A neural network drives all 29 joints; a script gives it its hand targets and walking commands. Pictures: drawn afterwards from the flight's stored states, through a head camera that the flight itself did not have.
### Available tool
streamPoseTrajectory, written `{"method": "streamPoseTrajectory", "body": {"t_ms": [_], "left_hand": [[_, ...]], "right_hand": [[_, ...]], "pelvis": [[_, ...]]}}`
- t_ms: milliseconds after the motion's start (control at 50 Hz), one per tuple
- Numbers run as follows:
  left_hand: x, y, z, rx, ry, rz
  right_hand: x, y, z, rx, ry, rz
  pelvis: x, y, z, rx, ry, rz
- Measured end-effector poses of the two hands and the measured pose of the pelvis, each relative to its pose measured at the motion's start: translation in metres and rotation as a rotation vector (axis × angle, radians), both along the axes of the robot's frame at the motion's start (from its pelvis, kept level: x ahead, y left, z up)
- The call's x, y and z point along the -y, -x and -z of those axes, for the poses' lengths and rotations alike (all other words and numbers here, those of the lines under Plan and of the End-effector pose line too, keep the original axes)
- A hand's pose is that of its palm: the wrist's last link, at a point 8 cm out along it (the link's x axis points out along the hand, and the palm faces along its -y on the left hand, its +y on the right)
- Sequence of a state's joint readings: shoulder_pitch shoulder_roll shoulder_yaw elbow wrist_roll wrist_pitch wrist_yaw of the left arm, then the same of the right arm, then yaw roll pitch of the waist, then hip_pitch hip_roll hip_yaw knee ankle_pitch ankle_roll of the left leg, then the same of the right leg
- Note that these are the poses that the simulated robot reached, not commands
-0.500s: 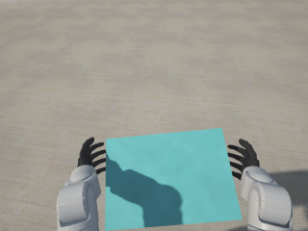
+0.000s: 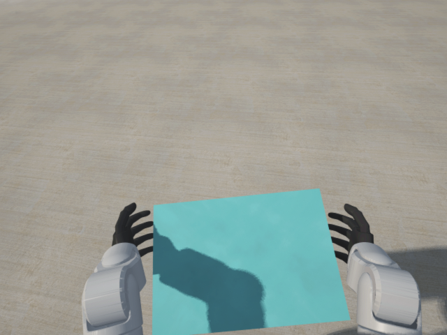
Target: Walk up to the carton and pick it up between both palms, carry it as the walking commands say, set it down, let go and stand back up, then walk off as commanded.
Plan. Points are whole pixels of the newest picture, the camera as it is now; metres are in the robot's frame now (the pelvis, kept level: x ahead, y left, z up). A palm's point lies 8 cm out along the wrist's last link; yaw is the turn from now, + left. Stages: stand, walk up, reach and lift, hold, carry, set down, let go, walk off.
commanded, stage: carry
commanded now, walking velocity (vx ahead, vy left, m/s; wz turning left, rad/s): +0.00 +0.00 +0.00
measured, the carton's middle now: (242, 260) +0.28 +0.00 -0.01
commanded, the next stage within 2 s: hold in 1.84 s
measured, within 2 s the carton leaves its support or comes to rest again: neither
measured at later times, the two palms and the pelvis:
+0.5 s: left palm (127, 251) +0.24 +0.19 +0.09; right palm (361, 248) +0.25 -0.18 +0.08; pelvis +0.00 +0.00 +0.00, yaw +0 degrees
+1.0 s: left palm (127, 252) +0.24 +0.19 +0.09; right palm (359, 249) +0.25 -0.18 +0.08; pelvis +0.00 +0.00 +0.00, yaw +0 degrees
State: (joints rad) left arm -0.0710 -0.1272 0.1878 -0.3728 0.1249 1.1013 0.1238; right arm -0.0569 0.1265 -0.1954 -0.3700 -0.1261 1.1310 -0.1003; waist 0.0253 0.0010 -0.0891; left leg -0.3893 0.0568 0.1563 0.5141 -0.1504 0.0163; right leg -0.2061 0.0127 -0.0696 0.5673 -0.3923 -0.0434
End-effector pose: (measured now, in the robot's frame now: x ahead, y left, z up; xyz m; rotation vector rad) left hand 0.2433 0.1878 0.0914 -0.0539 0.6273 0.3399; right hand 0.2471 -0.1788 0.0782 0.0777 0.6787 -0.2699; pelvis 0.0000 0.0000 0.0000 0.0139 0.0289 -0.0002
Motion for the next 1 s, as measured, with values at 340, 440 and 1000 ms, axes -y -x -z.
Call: {"method": "streamPoseTrajectory", "body": {"t_ms": [340,440,1000], "left_hand": [[0.001,0.000,0.002,-0.001,0.011,0.005],[0.001,0.000,0.002,-0.002,0.011,0.005],[0.000,0.001,0.005,-0.021,0.012,-0.001]], "right_hand": [[0.001,-0.001,-0.005,0.014,0.009,0.008],[0.002,-0.001,-0.006,0.019,0.010,0.008],[0.000,-0.003,-0.003,0.005,0.008,-0.001]], "pelvis": [[0.000,-0.001,0.000,-0.001,-0.001,0.000],[0.000,-0.001,0.000,-0.001,-0.001,0.000],[0.000,-0.002,0.000,-0.002,0.000,0.000]]}}
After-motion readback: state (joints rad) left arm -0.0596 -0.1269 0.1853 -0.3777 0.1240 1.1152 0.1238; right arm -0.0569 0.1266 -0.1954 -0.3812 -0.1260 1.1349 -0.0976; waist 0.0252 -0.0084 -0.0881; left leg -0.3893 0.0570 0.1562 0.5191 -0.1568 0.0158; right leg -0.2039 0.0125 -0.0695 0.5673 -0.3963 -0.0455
